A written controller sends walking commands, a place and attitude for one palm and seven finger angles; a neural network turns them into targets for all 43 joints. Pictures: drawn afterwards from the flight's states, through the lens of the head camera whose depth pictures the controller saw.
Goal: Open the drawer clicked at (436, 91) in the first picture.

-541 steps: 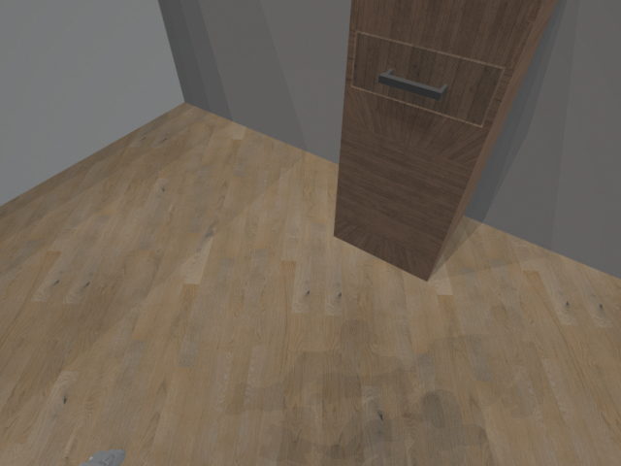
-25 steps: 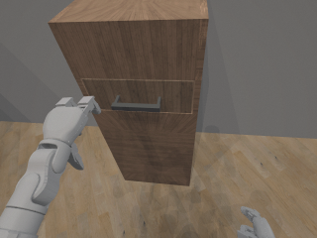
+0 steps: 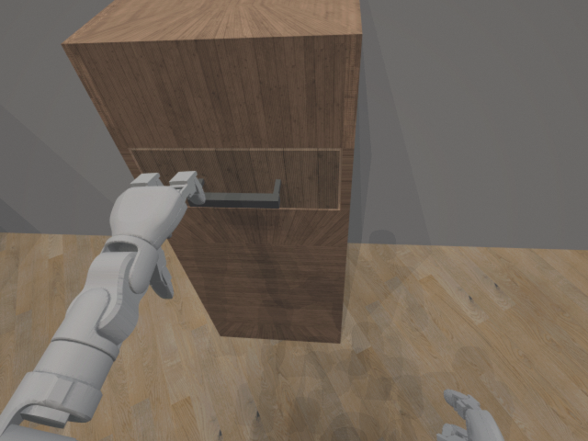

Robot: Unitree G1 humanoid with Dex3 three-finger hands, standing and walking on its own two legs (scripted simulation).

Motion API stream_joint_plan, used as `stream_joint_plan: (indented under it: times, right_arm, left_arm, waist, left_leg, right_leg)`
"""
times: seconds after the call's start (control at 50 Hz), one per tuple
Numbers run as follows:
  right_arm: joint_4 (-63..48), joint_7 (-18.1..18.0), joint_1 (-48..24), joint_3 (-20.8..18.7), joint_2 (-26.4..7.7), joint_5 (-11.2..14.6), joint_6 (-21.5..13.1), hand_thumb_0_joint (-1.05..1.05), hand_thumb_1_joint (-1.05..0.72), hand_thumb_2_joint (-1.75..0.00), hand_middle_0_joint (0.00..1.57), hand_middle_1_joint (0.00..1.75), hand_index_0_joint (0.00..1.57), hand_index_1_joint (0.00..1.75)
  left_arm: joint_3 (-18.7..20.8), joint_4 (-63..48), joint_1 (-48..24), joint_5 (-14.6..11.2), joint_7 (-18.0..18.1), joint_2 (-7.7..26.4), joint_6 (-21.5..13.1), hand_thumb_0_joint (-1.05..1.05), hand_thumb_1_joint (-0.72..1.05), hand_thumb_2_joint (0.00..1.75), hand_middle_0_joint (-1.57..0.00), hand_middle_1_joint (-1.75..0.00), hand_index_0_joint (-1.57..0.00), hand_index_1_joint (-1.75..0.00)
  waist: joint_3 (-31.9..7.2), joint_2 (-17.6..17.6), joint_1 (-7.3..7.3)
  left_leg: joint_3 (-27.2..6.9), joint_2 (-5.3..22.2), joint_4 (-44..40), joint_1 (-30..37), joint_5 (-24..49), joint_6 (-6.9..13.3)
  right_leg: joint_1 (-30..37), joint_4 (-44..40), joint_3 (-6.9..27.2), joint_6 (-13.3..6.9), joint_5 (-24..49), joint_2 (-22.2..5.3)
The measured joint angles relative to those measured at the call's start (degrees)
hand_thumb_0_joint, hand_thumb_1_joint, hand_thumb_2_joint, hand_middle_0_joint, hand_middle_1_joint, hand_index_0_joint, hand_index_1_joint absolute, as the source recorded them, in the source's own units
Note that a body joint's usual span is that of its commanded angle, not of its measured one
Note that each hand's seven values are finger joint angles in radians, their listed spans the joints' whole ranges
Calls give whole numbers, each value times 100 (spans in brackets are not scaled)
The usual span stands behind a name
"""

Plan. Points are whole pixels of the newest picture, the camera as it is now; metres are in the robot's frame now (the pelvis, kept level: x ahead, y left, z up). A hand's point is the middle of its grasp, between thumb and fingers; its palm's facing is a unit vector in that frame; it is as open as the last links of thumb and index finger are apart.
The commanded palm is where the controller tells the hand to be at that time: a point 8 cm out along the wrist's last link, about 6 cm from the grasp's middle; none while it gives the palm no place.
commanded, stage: move the hooked fingers above the handle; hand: left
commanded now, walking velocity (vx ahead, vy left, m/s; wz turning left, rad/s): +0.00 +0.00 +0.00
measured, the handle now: (236, 192) +0.53 +0.18 +0.01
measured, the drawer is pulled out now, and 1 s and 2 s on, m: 0.00 0.00 0.00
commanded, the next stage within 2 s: none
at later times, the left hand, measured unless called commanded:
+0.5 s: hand (201, 208) +0.42 +0.19 +0.08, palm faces +0.00 -0.05 -1.00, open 13.8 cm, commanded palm +0.40 +0.20 +0.14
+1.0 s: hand (231, 195) +0.47 +0.16 +0.06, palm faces -0.04 -0.04 -1.00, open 13.8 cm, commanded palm +0.46 +0.17 +0.12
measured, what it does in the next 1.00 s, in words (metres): stands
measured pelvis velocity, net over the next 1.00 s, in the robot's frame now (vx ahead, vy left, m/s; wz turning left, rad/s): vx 0.03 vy -0.01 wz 0.00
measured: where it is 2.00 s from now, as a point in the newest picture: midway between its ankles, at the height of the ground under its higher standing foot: outside the picture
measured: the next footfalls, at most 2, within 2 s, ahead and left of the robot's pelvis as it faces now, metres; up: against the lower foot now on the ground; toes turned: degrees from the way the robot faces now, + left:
none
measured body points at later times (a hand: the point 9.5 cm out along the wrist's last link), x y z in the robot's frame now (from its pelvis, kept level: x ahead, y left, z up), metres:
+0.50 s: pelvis +0.03 -0.01 -0.01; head +0.06 -0.05 +0.44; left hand +0.42 +0.19 +0.13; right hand +0.15 -0.26 -0.14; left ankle +0.03 +0.10 -0.74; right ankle -0.01 -0.09 -0.74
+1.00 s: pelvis +0.03 -0.01 -0.01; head +0.08 -0.04 +0.44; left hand +0.47 +0.16 +0.11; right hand +0.11 -0.27 -0.15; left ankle +0.03 +0.10 -0.74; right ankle -0.01 -0.09 -0.74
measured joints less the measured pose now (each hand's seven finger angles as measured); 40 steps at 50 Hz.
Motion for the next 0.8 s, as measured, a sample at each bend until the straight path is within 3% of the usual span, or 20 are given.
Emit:
stream_joint_plan:
  times: [0.2,0.36,0.5,0.6,0.7,0.8]
  right_arm:
    - [53,-43,305,-225,-154,16,-18,1,-91,-90,20,30,20,30]
    - [97,-38,322,-241,-96,26,20,1,-91,-90,20,30,19,30]
    - [38,-18,385,-230,-59,41,86,1,-91,-90,20,30,20,30]
    - [17,-38,427,-269,-63,19,94,1,-91,-90,20,30,20,30]
    - [68,-43,440,-312,-64,3,86,1,-91,-90,20,30,20,30]
    - [113,-17,472,-336,-51,-3,92,1,-91,-90,20,30,20,30]
  left_arm:
    - [-25,341,-250,28,122,-34,-280,0,-49,30,-32,-120,-32,-120]
    - [-38,914,-647,160,391,-167,-197,0,-49,30,-32,-120,-32,-120]
    - [-3,1297,-875,174,327,-180,11,0,-49,30,-31,-120,-32,-120]
    - [-85,1436,-982,199,252,-228,-139,0,-49,30,-31,-120,-32,-120]
    - [-118,1685,-1185,275,435,-314,-318,0,-49,30,-32,-120,-32,-120]
    - [-121,2180,-1545,369,621,-348,-229,0,-49,30,-32,-120,-32,-120]
  waist:
    - [-90,-14,-73]
    - [-203,-43,-180]
    - [-305,-45,-236]
    - [-339,-68,-245]
    - [-379,-101,-260]
    - [-429,-118,-321]
  left_leg:
    - [-6,26,214,-260,-164,-33]
    - [41,54,316,-433,-271,-59]
    - [45,74,375,-507,-355,-79]
    - [15,71,449,-593,-408,-85]
    - [-1,71,551,-713,-463,-88]
    - [0,78,632,-857,-491,-89]
  right_leg:
    - [-251,196,-4,-34,-157,21]
    - [-457,330,47,-59,-262,44]
    - [-528,374,55,-76,-336,64]
    - [-592,425,26,-84,-390,62]
    - [-698,509,10,-87,-441,59]
    - [-838,581,9,-90,-463,63]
